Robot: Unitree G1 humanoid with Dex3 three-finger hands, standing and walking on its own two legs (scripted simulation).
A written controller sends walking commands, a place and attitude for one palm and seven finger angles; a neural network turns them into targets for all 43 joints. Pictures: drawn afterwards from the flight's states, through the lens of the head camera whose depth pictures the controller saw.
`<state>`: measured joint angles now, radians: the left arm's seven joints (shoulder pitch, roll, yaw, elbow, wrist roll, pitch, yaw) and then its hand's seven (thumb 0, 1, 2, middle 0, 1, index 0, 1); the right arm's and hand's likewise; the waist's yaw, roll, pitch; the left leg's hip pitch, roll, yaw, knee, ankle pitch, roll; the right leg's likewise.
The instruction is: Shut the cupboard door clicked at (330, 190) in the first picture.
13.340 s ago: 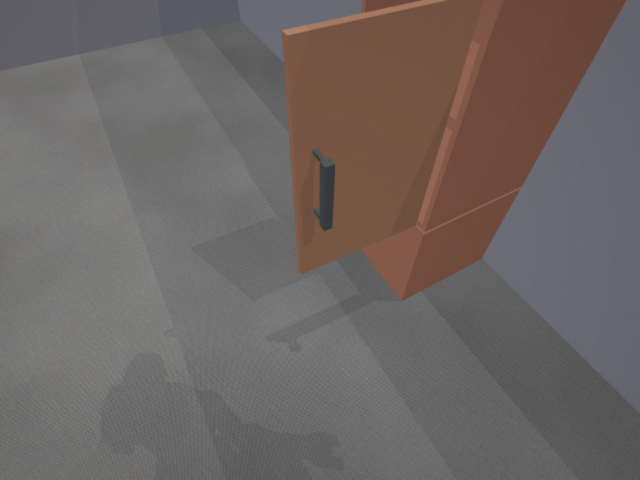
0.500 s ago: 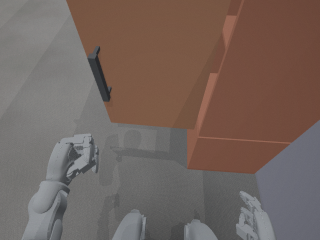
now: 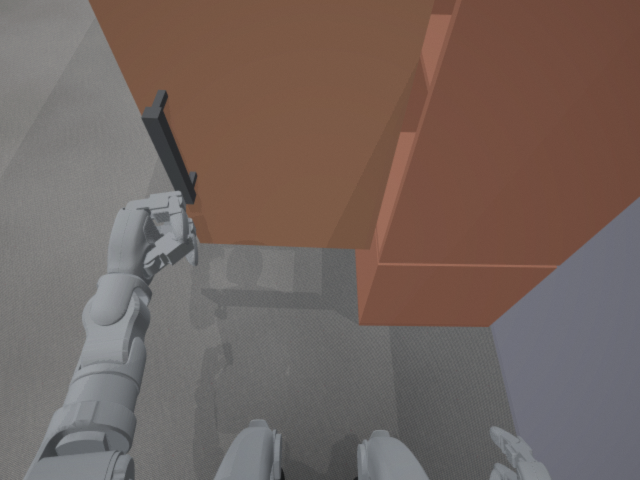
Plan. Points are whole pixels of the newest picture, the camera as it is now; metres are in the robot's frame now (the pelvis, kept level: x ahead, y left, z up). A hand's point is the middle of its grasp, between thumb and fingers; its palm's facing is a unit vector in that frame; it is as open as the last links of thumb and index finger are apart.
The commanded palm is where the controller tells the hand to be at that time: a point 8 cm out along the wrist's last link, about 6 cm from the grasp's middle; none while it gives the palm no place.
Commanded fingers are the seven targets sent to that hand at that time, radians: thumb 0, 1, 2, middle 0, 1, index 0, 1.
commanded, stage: bring the fist close to the handle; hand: left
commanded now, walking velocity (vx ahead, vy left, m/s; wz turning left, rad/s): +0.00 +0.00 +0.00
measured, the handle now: (175, 151) +0.55 +0.22 +0.05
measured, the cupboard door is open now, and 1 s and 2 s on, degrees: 88 88 73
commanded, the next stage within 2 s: push the door shut along its arc in 0.62 s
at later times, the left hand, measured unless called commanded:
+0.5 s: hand (195, 201) +0.46 +0.18 +0.05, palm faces -0.01 -1.00 -0.02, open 3.1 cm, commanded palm +0.43 +0.23 +0.05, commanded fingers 0.00 0.90 0.90 -1.30 -1.50 -1.30 -1.50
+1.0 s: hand (193, 188) +0.47 +0.18 +0.06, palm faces -0.09 -1.00 -0.02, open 3.1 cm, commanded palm +0.46 +0.22 +0.05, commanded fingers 0.00 0.90 0.90 -1.30 -1.50 -1.30 -1.50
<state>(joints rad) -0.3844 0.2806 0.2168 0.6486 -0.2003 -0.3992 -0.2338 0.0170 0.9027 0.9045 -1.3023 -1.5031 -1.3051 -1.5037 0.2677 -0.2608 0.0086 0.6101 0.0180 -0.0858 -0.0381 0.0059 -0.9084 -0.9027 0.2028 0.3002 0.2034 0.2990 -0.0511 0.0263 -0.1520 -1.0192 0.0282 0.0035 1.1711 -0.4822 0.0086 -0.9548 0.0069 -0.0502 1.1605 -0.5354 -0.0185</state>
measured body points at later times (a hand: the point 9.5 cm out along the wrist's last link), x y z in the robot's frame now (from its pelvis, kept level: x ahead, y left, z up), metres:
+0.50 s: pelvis +0.00 +0.00 +0.00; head +0.12 +0.00 +0.43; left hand +0.45 +0.23 +0.05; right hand +0.04 -0.27 -0.12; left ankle +0.04 +0.11 -0.64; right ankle +0.01 -0.11 -0.64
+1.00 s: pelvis +0.00 +0.01 -0.01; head +0.12 +0.02 +0.42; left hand +0.47 +0.23 +0.06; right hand +0.08 -0.26 -0.12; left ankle +0.04 +0.11 -0.64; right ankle +0.01 -0.11 -0.64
